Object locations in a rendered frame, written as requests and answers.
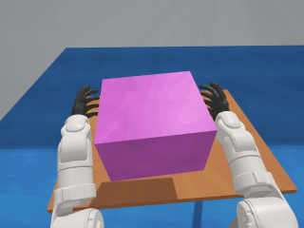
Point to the robot right hand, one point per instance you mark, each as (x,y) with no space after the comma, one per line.
(218,98)

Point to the right robot upper arm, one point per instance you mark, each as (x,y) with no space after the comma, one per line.
(266,212)

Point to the robot left hand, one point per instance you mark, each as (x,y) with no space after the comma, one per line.
(80,106)

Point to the robot right forearm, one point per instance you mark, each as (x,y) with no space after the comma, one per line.
(250,177)

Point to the carton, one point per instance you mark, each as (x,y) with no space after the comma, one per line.
(153,125)

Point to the table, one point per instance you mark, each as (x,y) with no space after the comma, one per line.
(212,183)

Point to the robot left forearm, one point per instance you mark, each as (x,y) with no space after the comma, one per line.
(74,166)

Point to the left robot upper arm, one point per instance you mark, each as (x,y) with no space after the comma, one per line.
(86,218)

